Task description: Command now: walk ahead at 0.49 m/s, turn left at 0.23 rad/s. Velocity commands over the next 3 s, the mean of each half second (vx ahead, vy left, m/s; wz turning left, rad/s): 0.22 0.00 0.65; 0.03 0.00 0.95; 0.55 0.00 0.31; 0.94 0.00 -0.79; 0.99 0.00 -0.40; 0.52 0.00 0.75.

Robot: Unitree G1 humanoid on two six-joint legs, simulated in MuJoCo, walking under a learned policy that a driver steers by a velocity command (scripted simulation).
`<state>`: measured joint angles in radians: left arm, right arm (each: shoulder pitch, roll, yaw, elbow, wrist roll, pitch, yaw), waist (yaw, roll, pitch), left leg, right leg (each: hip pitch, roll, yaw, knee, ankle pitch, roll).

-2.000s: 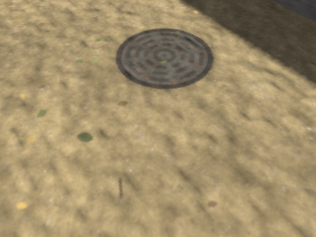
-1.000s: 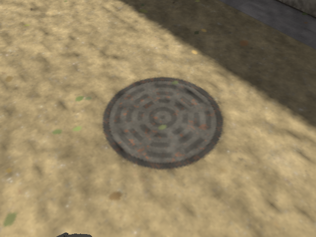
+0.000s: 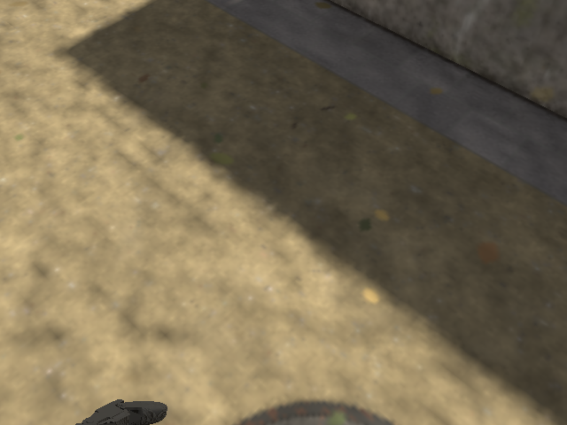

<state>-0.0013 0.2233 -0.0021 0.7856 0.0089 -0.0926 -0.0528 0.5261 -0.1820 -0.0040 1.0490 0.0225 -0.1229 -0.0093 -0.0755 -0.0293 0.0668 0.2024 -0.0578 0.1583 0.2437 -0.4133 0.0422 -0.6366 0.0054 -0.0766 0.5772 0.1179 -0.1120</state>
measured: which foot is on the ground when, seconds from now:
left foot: down 0.00-0.04, up 0.06-0.46, down 0.48-0.96, up 0.98-1.00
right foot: up 0.00-0.00, down 0.02-0.48, up 0.50-0.94, down 0.96-1.00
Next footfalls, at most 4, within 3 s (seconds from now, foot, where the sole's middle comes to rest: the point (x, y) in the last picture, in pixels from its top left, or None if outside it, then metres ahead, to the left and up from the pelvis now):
0.02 right None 0.26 -0.07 -0.76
0.48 left None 0.29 0.18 -0.76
0.96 right None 0.43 0.03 -0.76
1.40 left None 0.20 0.23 -0.76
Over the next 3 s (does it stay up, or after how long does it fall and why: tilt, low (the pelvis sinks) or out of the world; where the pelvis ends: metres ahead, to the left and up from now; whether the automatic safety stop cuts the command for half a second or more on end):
stays up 1.28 0.80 0.01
